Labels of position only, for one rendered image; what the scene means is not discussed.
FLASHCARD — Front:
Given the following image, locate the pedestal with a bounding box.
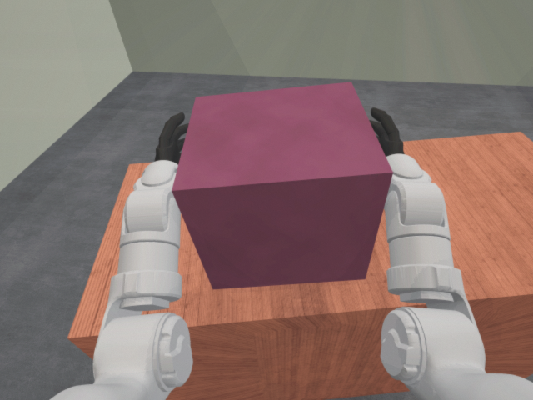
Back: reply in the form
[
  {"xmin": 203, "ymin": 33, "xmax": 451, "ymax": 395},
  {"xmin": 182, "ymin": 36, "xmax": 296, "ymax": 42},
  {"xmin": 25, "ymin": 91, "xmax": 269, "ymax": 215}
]
[{"xmin": 67, "ymin": 132, "xmax": 533, "ymax": 400}]

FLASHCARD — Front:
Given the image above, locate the carton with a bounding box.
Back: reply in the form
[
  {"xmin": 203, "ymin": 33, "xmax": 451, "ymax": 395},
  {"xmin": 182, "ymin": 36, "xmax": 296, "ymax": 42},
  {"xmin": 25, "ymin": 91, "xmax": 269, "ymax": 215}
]
[{"xmin": 172, "ymin": 82, "xmax": 393, "ymax": 289}]

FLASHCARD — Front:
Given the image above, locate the left robot hand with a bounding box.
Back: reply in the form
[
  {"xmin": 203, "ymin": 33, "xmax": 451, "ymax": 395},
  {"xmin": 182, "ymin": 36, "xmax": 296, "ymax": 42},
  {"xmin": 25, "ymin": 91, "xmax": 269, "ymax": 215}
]
[{"xmin": 154, "ymin": 112, "xmax": 189, "ymax": 164}]

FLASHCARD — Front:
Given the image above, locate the right robot upper arm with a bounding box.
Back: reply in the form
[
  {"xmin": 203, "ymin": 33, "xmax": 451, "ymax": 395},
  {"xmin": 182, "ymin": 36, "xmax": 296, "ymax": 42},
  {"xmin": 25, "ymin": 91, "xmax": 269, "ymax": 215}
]
[{"xmin": 381, "ymin": 307, "xmax": 533, "ymax": 400}]

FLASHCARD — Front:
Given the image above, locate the left robot upper arm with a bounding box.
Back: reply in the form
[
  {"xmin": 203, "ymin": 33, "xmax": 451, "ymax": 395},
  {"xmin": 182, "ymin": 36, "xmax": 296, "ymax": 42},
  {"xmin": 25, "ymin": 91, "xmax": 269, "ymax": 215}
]
[{"xmin": 50, "ymin": 312, "xmax": 193, "ymax": 400}]

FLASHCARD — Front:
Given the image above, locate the right robot hand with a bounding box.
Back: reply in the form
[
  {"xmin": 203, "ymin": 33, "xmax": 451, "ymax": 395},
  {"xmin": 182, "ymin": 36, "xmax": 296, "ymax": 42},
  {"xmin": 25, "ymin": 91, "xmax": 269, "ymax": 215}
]
[{"xmin": 369, "ymin": 107, "xmax": 404, "ymax": 157}]

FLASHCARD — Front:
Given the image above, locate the left robot forearm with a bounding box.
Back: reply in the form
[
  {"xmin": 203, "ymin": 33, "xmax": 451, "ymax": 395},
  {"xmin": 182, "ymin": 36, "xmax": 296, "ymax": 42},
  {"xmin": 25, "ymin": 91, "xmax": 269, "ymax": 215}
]
[{"xmin": 93, "ymin": 160, "xmax": 182, "ymax": 379}]

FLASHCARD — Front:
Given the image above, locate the right robot forearm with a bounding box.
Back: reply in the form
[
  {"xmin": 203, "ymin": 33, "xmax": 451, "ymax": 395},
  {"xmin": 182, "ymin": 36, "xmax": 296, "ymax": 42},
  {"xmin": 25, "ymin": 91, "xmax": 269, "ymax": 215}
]
[{"xmin": 384, "ymin": 153, "xmax": 486, "ymax": 365}]

